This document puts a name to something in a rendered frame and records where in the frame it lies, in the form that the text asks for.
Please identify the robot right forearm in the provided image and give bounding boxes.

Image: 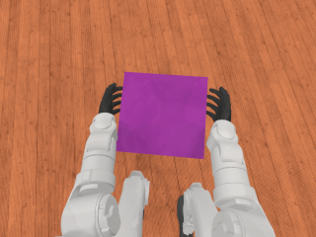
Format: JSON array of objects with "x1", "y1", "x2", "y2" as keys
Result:
[{"x1": 206, "y1": 119, "x2": 269, "y2": 221}]

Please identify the robot left forearm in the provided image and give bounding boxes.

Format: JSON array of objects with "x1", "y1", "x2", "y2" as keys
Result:
[{"x1": 60, "y1": 113, "x2": 118, "y2": 234}]

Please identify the robot left hand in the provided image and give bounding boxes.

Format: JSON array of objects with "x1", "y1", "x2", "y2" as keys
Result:
[{"x1": 98, "y1": 82, "x2": 123, "y2": 115}]

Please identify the left robot upper arm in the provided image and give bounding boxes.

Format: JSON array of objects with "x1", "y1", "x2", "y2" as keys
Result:
[{"x1": 54, "y1": 193, "x2": 121, "y2": 237}]

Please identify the left robot thigh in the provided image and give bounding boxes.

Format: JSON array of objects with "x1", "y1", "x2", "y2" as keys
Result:
[{"x1": 112, "y1": 176, "x2": 150, "y2": 237}]

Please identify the right robot shin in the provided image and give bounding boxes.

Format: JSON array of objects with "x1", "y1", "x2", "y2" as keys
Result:
[{"x1": 183, "y1": 182, "x2": 210, "y2": 234}]

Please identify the robot right hand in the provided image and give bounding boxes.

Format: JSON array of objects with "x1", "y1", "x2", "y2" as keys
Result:
[{"x1": 206, "y1": 86, "x2": 232, "y2": 122}]

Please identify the carton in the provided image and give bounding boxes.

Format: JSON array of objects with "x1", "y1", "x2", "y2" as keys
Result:
[{"x1": 116, "y1": 71, "x2": 208, "y2": 159}]

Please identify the right robot upper arm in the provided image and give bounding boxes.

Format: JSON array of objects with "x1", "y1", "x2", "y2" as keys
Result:
[{"x1": 211, "y1": 207, "x2": 276, "y2": 237}]

